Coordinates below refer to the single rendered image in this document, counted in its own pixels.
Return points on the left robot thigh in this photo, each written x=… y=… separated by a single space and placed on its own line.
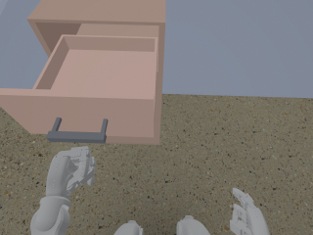
x=129 y=229

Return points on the handle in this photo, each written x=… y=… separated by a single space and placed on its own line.
x=77 y=136

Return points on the left robot hand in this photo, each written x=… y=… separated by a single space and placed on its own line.
x=77 y=162

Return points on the robot right shin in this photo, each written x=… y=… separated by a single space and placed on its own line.
x=188 y=217

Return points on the drawer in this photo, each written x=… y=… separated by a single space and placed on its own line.
x=89 y=78

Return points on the right robot hand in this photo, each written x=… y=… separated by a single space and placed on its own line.
x=252 y=219

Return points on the cabinet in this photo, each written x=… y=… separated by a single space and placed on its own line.
x=136 y=18

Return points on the left robot forearm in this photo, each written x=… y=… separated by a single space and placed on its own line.
x=52 y=218

